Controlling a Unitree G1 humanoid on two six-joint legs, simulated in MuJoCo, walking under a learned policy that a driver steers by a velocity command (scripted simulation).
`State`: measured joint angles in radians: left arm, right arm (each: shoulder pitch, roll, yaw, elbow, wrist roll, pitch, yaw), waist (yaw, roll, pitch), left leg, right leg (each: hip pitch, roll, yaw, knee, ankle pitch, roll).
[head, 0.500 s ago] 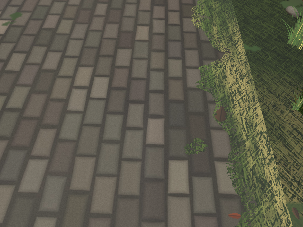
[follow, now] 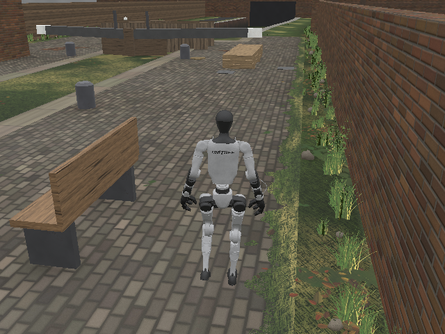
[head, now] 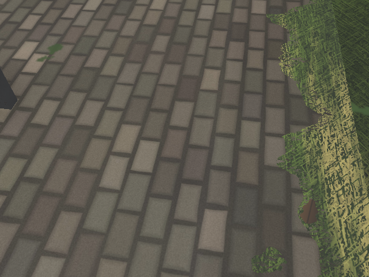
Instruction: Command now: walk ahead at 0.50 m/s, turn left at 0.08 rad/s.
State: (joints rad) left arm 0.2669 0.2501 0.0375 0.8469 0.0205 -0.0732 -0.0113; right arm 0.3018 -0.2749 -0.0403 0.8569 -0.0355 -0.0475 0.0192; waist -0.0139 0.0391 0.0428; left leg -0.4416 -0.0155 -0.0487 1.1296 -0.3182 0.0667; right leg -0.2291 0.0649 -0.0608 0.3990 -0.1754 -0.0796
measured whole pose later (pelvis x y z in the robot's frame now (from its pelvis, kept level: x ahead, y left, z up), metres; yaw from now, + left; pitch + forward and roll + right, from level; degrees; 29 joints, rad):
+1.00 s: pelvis +0.54 -0.01 -0.02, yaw -15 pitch +0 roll +0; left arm 0.16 0.26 0.06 0.84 0.02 -0.03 -0.02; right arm 0.31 -0.23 -0.03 0.92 -0.02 -0.08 0.00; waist -0.02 0.00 0.06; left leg -0.30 0.04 0.05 1.22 -0.38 0.02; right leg -0.36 0.11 -0.07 0.56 -0.20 -0.14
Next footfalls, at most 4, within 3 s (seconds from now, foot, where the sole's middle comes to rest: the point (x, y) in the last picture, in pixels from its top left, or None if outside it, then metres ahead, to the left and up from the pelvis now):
0.34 left None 0.35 0.11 -0.78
0.90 right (217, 239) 0.62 -0.08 -0.78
1.42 left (201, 164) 0.97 -0.03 -0.78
1.96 right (264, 134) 1.13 -0.33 -0.78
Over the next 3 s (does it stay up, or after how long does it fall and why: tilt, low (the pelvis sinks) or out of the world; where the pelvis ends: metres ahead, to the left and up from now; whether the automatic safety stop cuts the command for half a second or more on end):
stays up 1.22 -0.32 0.00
